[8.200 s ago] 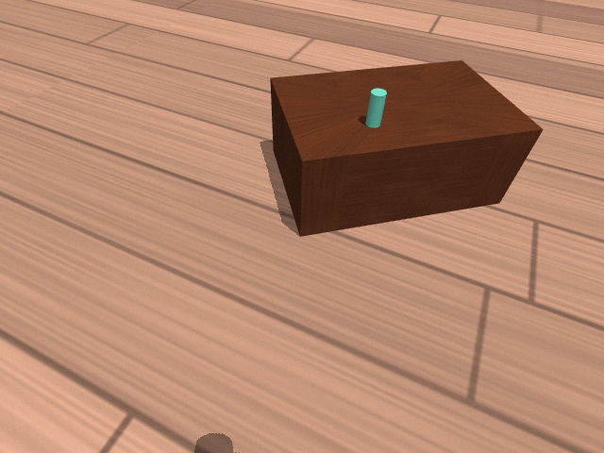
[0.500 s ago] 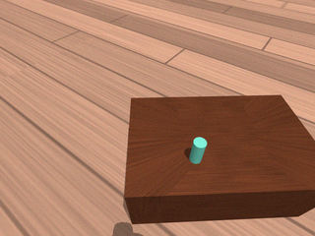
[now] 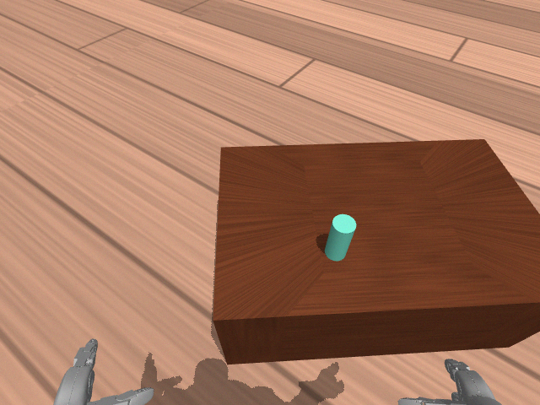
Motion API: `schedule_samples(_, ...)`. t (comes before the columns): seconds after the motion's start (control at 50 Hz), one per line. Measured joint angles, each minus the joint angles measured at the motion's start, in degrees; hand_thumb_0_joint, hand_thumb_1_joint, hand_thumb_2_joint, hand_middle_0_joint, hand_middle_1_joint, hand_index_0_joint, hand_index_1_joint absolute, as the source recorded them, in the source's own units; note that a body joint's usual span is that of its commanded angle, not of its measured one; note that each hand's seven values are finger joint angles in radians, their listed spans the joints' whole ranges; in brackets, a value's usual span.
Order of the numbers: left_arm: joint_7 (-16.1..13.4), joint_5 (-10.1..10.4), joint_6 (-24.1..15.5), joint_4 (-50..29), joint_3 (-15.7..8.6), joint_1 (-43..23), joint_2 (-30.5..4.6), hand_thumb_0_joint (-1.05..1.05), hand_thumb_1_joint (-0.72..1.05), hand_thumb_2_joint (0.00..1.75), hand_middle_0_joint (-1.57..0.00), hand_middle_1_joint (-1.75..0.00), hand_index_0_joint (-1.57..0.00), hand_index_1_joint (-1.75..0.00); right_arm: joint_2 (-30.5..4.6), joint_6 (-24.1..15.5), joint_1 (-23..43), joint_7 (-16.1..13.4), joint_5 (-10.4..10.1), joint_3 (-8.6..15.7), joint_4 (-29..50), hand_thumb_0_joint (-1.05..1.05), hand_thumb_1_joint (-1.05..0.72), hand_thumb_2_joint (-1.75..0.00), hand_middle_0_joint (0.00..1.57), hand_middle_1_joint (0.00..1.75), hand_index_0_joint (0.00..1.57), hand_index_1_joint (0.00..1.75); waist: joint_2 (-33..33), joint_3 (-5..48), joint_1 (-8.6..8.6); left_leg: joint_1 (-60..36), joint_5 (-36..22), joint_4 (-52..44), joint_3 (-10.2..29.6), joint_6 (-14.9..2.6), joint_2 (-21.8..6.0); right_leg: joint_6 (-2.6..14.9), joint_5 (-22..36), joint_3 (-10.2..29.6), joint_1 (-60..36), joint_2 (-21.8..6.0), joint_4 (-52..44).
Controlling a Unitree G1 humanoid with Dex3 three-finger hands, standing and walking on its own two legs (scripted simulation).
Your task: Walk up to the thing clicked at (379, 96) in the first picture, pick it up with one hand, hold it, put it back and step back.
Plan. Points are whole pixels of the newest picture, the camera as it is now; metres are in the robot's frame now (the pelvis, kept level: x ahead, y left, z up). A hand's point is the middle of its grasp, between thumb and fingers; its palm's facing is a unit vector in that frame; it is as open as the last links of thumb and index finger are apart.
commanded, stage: go down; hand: right
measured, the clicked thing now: (339, 238) +0.58 -0.19 -0.27
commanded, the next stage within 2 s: none
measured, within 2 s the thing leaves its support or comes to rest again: neither
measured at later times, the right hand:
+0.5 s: hand (440, 393) +0.18 -0.27 -0.13, palm faces +0.06 +0.94 -0.32, open 17.6 cm
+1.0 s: hand (446, 395) +0.18 -0.27 -0.12, palm faces +0.07 +0.94 -0.32, open 17.5 cm
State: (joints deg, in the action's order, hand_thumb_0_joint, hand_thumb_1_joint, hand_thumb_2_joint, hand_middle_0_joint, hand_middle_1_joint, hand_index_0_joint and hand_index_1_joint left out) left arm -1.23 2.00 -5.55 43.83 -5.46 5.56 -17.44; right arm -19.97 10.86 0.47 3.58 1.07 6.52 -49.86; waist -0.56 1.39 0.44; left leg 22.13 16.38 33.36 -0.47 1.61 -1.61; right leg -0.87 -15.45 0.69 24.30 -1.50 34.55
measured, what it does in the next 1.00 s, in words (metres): stands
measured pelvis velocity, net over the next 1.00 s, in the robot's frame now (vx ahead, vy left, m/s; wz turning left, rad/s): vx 0.03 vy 0.00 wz -0.01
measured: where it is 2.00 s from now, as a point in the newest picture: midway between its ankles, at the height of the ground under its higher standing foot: outside the picture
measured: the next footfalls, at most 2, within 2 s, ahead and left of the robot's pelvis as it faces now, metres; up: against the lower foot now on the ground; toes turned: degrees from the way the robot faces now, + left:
none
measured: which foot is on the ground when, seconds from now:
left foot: down 0.00-1.00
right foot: down 0.00-1.00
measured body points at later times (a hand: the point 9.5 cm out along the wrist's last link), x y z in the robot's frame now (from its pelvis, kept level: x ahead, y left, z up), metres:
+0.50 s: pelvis +0.03 +0.00 -0.02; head +0.07 +0.00 +0.42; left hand +0.19 +0.28 -0.09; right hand +0.18 -0.32 -0.11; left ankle +0.00 +0.14 -0.73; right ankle +0.02 -0.13 -0.73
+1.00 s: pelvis +0.03 +0.00 -0.04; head +0.07 +0.00 +0.41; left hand +0.19 +0.27 -0.09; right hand +0.17 -0.32 -0.10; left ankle +0.00 +0.14 -0.73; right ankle +0.02 -0.13 -0.73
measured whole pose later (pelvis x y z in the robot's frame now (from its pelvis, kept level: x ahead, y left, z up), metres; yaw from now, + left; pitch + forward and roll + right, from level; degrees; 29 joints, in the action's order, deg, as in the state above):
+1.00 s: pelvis +0.03 +0.00 -0.04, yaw -1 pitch +12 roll +1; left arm -5.7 1.4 -3.9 19.5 -4.5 20.9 -15.2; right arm -22.2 23.4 -17.7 7.6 -0.3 11.8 -16.2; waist -1.2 7.8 0.9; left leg 34.4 27.7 50.7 -1.7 1.5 -1.4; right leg -1.3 -26.9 2.5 37.8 -1.8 53.1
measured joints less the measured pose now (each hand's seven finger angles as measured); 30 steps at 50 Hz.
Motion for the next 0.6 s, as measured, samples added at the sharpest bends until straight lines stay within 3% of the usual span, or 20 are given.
schedule_samples(0.1, 0.66, -0.02, 1.3, -2.71, -0.18, 4.4, -0.02, 0.01, -0.01, 0.17, -0.05, -0.06, -0.05, -0.05, -1.15, 4.91, -4.77, 1.39, 0.29, 0.27, 6.1, 0.0, 0.02, -0.15, 0.07, 0.05, 0.06, 0.05, -0.4, 1.35, 0.29, 1.77, 1.78, 2.41, -0.25, -0.11, 0.21, -0.11, -1.94, 0.31, 2.05, -0.22, 2.85)
schedule_samples(0.28, -1.58, -1.41, -0.92, -9.49, -0.7, 7.82, 0.68, 0.0, -0.39, 0.08, -0.06, -0.05, -0.06, -0.06, -0.37, 4.01, -8.36, 0.93, 0.31, 2.45, 13.5, 0.0, 0.4, -0.05, 0.04, 0.05, 0.05, 0.06, -0.81, 0.6, 0.46, 6.87, 5.16, 8.53, -0.31, 0.03, 0.14, -0.12, -5.25, 0.56, 7.26, -0.17, 8.99)
schedule_samples(0.44, -3.61, -1.61, -0.93, -13.12, -0.04, 9.71, 1.18, 0.0, -0.51, 0.07, -0.06, -0.05, -0.05, -0.06, -0.61, 5.97, -11.41, 1.4, -0.13, 3.25, 19.48, -0.01, 0.53, -0.02, 0.04, 0.05, 0.05, 0.05, -0.38, 4.0, 0.36, 7.92, 7.88, 11.3, -0.7, 0.02, 0.13, -0.24, -8.05, 0.99, 8.67, -0.18, 12.18)
schedule_samples(0.6, -3.72, -1.01, 0.19, -16.47, 0.26, 11.1, 1.52, -0.01, -0.53, 0.06, -0.06, -0.05, -0.05, -0.06, -1.55, 9.66, -14.03, 3.07, -0.5, 3.09, 24.84, -0.01, 0.57, -0.01, 0.04, 0.05, 0.05, 0.05, -0.92, 4.95, 0.47, 9.04, 9.58, 13.22, -0.97, 0.13, 0.13, -0.21, -9.92, 1.31, 10.15, -0.19, 14.62)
